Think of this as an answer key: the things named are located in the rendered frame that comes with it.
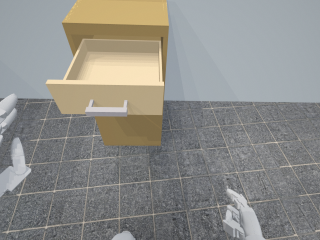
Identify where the cabinet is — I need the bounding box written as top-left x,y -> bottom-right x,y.
62,0 -> 169,146

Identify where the left robot hand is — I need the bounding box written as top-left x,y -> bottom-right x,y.
0,93 -> 31,197

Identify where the right robot hand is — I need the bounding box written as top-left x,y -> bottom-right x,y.
223,188 -> 263,240

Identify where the handle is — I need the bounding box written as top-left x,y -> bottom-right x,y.
85,99 -> 128,117

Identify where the drawer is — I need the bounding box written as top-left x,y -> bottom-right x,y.
45,38 -> 164,115

